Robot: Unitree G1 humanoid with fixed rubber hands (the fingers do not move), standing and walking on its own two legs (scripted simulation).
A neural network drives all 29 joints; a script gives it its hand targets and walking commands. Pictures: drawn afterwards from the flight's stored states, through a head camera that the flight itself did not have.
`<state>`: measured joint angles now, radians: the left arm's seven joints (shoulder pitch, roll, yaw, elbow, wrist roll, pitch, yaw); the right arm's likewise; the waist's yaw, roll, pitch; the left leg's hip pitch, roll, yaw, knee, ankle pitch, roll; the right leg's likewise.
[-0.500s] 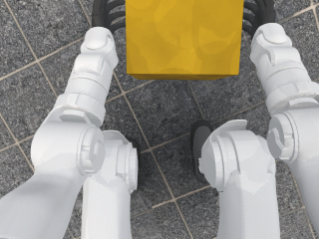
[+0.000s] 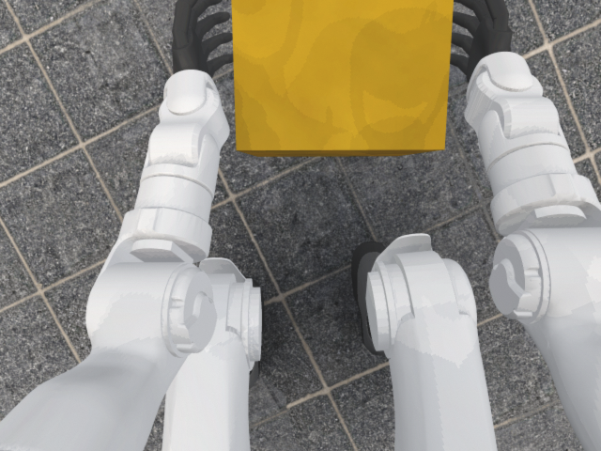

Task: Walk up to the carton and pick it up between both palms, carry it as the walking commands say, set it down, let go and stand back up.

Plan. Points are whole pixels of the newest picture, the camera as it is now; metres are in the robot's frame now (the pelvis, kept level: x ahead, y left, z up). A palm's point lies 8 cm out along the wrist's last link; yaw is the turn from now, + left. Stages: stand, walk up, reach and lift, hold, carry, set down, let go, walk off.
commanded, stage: reach and lift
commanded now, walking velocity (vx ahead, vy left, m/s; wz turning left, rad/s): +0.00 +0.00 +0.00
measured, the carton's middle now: (333, 93) +0.51 -0.09 -0.22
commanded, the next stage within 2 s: none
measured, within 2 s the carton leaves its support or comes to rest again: neither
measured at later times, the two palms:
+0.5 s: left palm (176, 46) +0.53 +0.06 -0.07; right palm (518, 41) +0.50 -0.25 -0.08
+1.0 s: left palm (133, 21) +0.52 +0.07 +0.02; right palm (581, 16) +0.48 -0.24 +0.00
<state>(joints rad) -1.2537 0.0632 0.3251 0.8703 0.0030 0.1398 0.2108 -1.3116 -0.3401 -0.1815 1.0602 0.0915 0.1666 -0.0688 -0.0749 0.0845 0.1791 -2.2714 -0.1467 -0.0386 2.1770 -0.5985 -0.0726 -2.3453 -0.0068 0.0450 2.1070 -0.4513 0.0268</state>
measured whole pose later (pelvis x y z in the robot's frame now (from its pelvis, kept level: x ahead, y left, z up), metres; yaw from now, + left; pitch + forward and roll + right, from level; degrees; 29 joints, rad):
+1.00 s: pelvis +0.01 +0.00 +0.09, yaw +0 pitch +45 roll +3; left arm -1.06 -0.06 0.48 0.72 0.14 0.23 0.19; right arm -1.08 -0.14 -0.38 0.79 -0.17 0.34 -0.06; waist -0.06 0.08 -0.13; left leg -2.08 -0.17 -0.06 1.88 -0.58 -0.08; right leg -2.17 0.07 0.09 1.83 -0.44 0.05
